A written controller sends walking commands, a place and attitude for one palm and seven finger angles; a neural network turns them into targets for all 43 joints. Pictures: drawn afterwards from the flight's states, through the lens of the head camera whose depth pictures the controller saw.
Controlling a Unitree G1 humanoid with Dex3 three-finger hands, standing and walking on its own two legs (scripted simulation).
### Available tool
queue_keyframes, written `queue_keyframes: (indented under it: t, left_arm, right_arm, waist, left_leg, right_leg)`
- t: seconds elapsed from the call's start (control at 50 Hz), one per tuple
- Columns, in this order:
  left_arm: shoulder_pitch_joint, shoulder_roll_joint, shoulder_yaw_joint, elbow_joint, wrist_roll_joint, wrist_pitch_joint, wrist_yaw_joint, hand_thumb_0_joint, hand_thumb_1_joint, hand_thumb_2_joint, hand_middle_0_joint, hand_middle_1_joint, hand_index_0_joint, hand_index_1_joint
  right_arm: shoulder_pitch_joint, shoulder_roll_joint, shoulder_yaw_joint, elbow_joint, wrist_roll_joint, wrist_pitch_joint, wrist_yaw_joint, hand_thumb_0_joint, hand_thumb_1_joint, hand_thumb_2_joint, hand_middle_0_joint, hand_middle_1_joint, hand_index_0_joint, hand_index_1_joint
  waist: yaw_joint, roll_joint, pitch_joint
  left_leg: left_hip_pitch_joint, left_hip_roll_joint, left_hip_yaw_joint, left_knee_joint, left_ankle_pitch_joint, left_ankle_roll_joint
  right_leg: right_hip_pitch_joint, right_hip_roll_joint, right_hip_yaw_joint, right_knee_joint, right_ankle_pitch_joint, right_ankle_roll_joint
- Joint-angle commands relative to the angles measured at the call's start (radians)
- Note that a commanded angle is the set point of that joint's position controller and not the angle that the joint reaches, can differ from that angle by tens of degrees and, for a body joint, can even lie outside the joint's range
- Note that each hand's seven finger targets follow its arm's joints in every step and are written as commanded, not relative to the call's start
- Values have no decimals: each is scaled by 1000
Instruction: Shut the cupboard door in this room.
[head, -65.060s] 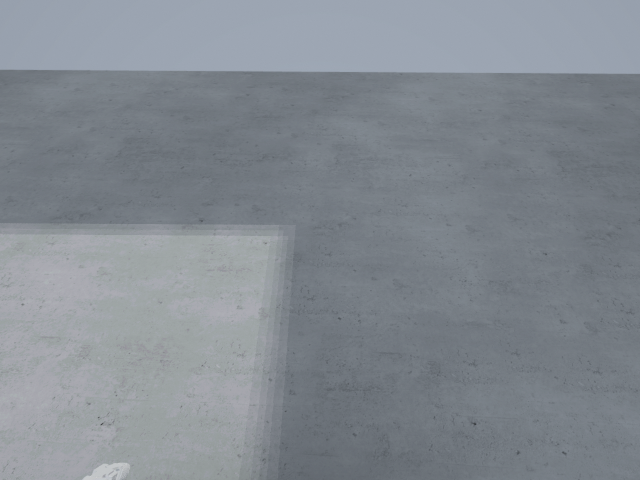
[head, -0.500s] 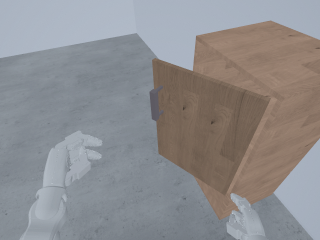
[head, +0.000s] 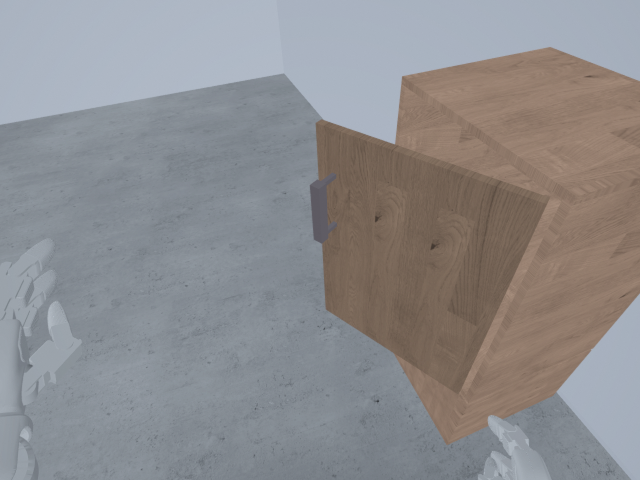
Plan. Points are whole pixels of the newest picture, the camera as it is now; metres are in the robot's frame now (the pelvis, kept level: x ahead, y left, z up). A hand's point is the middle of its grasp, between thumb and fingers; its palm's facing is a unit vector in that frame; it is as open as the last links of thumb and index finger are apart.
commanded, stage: draw the hand back to the body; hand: left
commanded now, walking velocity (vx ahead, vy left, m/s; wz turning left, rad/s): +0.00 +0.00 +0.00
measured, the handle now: (325, 208) +0.65 +0.08 -0.04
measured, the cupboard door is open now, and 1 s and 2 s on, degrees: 30 30 30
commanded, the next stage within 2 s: step back with the hand held close in 0.16 s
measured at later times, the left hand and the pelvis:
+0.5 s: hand (84, 346) +0.18 +0.26 +0.16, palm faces +0.42 -0.78 -0.47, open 7.4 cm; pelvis -0.01 +0.00 +0.00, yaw +0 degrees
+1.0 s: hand (27, 411) +0.12 +0.27 +0.15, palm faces +0.46 -0.76 -0.45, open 7.4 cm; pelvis -0.08 +0.00 -0.02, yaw +0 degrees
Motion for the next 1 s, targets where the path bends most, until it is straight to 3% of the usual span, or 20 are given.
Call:
queue_keyframes:
  t: [0.0, 0.02, 0.04, 0.1, 0.12, 0.2, 0.26, 0.28, 0.3, 0.38, 0.48, 0.52, 0.56, 0.62, 0.64, 0.78, 0.82, 0.9, 0.92, 0.98]
  left_arm:
    - [-124, 223, 124, -256, 0, -79, 17, 0, 900, 900, -200, -300, -200, -300]
    - [-106, 249, 152, -242, -2, -78, 20, 0, 900, 900, -200, -300, -200, -300]
    - [-112, 223, 130, -251, -2, -80, 17, 0, 900, 900, -200, -300, -200, -300]
    - [-108, 223, 137, -233, -4, -80, 15, 0, 900, 900, -200, -300, -200, -300]
    - [-89, 226, 145, -204, -6, -76, 13, 0, 900, 900, -200, -300, -200, -300]
    - [-91, 205, 126, -209, -8, -80, 7, 0, 900, 900, -200, -300, -200, -300]
    - [-85, 198, 118, -205, -9, -78, 4, 0, 900, 900, -200, -300, -200, -300]
    - [-187, 304, 226, -265, -4, -119, 13, 0, 900, 900, -200, -300, -200, -300]
    - [-93, 247, 181, -188, -4, -126, 9, 0, 900, 900, -200, -300, -200, -300]
    - [-2, 229, 162, -210, -1, -157, 14, 0, 900, 900, -200, -300, -200, -300]
    - [45, 269, 200, -269, -9, -157, 27, 0, 900, 900, -200, -300, -200, -300]
    - [60, 299, 232, -278, -9, -152, 31, 0, 900, 900, -200, -300, -200, -300]
    - [70, 281, 216, -291, -10, -147, 31, 0, 900, 900, -200, -300, -200, -300]
    - [91, 304, 243, -293, -7, -144, 36, 0, 900, 900, -200, -300, -200, -300]
    - [92, 280, 219, -295, -8, -145, 35, 0, 900, 900, -200, -300, -200, -300]
    - [53, 273, 222, -284, 11, -167, 43, 0, 900, 900, -200, -300, -200, -300]
    - [35, 296, 243, -288, 21, -177, 48, 0, 900, 900, -200, -300, -200, -300]
    - [-10, 273, 216, -295, 34, -195, 56, 0, 900, 900, -200, -300, -200, -300]
    - [-18, 299, 236, -308, 37, -202, 59, 0, 900, 900, -200, -300, -200, -300]
    - [-21, 283, 221, -322, 38, -216, 67, 0, 900, 900, -200, -300, -200, -300]
  right_arm:
    - [-146, -86, -27, -171, 1, -72, -7, 0, -900, -900, 200, 300, 200, 300]
    - [-145, -91, -26, -166, -1, -75, -9, 0, -900, -900, 200, 300, 200, 300]
    - [-149, -83, -23, -169, 1, -75, -8, 0, -900, -900, 200, 300, 200, 300]
    - [-146, -81, -21, -167, 0, -77, -5, 0, -900, -900, 200, 300, 200, 300]
    - [-148, -84, -24, -163, 1, -76, -6, 0, -900, -900, 200, 300, 200, 300]
    - [-144, -84, -26, -168, 1, -74, -3, 0, -900, -900, 200, 300, 200, 300]
    - [-145, -85, -28, -168, 1, -73, -2, 0, -900, -900, 200, 300, 200, 300]
    - [-139, -119, -41, -204, 4, -50, 0, 0, -900, -900, 200, 300, 200, 300]
    - [-130, -109, -42, -183, 1, -37, -2, 0, -900, -900, 200, 300, 200, 300]
    - [-125, -110, -55, -189, -2, -4, 1, 0, -900, -900, 200, 300, 200, 300]
    - [-129, -121, -66, -219, 2, 32, -13, 0, -900, -900, 200, 300, 200, 300]
    - [-133, -123, -69, -227, 2, 44, -20, 0, -900, -900, 200, 300, 200, 300]
    - [-126, -122, -70, -240, 4, 54, -22, 0, -900, -900, 200, 300, 200, 300]
    - [-129, -129, -74, -243, 1, 60, -26, 0, -900, -900, 200, 300, 200, 300]
    - [-126, -123, -69, -248, 3, 61, -25, 0, -900, -900, 200, 300, 200, 300]
    - [-114, -131, -65, -250, 4, 44, -27, 0, -900, -900, 200, 300, 200, 300]
    - [-113, -139, -64, -248, 1, 35, -27, 0, -900, -900, 200, 300, 200, 300]
    - [-93, -135, -61, -246, -2, 15, -22, 0, -900, -900, 200, 300, 200, 300]
    - [-96, -140, -63, -239, -5, 8, -23, 0, -900, -900, 200, 300, 200, 300]
    - [-83, -131, -57, -232, -8, -7, -18, 0, -900, -900, 200, 300, 200, 300]
  waist:
    - [-12, 18, -63]
    - [-7, 2, -59]
    - [-11, 13, -49]
    - [-11, 32, -17]
    - [-9, -5, 5]
    - [-15, 7, -10]
    - [-16, -18, -19]
    - [-54, -34, 5]
    - [-61, -83, -4]
    - [-70, -69, -85]
    - [-69, -28, -171]
    - [-64, -33, -191]
    - [-69, -35, -196]
    - [-64, -26, -191]
    - [-69, -28, -177]
    - [-73, -13, -84]
    - [-73, -13, -69]
    - [-83, -44, -33]
    - [-82, -38, -40]
    - [-86, -45, -50]
  left_leg:
    - [-85, 43, -31, -88, 218, -35]
    - [-97, 43, -29, -86, 213, -33]
    - [-99, 44, -30, -89, 209, -35]
    - [-109, 45, -30, -96, 194, -39]
    - [-120, 47, -29, -99, 182, -36]
    - [-102, 46, -18, -97, 175, -31]
    - [-97, 47, -17, -93, 190, -28]
    - [-198, 69, -36, -45, 84, -3]
    - [-182, 59, -43, -8, 73, 0]
    - [-174, 59, -43, 38, 141, -9]
    - [-199, 96, -65, 16, 378, -21]
    - [-216, 101, -69, 18, 419, -23]
    - [-232, 111, -71, 19, 439, -25]
    - [-288, 122, -86, 1, 376, -13]
    - [-315, 127, -91, -9, 331, -9]
    - [-584, 147, -122, -86, -119, 39]
    - [-653, 142, -134, -93, -252, 48]
    - [-668, 118, -120, -32, -359, 48]
    - [-657, 116, -126, -25, -358, 46]
    - [-619, 105, -120, -3, -342, 39]
  right_leg:
    - [72, 18, 15, -40, 122, -27]
    - [79, 20, 16, -47, 123, -28]
    - [75, 19, 17, -45, 116, -29]
    - [62, 22, 16, -50, 106, -30]
    - [56, 24, 18, -62, 95, -30]
    - [48, 22, 22, -62, 91, -26]
    - [54, 21, 23, -62, 106, -24]
    - [3, -37, 119, -100, 106, -28]
    - [-35, -69, 141, -120, 86, -40]
    - [-47, -108, 145, -83, 154, -57]
    - [33, -64, 84, 64, 388, -33]
    - [49, -57, 78, 96, 433, -27]
    - [49, -51, 79, 124, 446, -23]
    - [58, -40, 81, 142, 410, -16]
    - [56, -38, 82, 145, 375, -14]
    - [112, -10, 109, 172, 184, 2]
    - [127, -11, 127, 169, 125, -2]
    - [36, -31, 173, 97, -60, -13]
    - [24, -33, 183, 79, -89, -17]
    - [-23, -39, 184, 51, -140, -23]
